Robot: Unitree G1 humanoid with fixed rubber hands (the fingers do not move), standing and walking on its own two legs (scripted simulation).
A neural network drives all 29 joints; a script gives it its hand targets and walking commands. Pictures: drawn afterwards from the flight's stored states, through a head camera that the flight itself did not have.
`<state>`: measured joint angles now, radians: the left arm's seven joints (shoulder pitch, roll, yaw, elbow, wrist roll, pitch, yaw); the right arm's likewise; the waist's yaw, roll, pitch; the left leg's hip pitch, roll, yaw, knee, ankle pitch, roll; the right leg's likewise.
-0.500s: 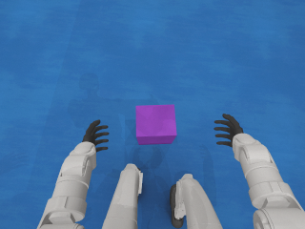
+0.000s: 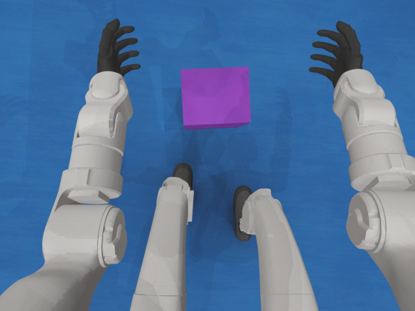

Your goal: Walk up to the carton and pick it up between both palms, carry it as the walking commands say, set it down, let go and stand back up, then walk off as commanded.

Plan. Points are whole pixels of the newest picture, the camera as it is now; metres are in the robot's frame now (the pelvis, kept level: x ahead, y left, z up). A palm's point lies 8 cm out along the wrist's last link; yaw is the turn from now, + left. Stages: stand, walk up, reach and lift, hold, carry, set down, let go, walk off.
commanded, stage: reach and lift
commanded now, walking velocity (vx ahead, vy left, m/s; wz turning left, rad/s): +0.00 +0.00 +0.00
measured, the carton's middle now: (213, 102) +0.50 +0.02 -0.53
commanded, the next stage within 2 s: none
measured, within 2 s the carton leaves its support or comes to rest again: neither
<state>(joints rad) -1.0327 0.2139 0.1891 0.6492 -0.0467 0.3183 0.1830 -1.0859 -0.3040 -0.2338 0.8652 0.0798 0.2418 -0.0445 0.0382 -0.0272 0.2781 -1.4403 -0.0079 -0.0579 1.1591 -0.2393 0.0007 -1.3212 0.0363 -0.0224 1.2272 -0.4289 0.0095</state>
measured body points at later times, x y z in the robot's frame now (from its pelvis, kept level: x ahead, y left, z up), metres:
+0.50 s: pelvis -0.01 -0.03 -0.05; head +0.35 -0.01 +0.21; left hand +0.47 +0.23 -0.22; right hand +0.51 -0.17 -0.22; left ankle +0.14 +0.12 -0.61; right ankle +0.07 -0.13 -0.61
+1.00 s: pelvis -0.04 +0.00 -0.20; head +0.34 +0.03 +0.04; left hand +0.50 +0.22 -0.37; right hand +0.52 -0.16 -0.37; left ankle +0.14 +0.12 -0.61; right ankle +0.07 -0.13 -0.61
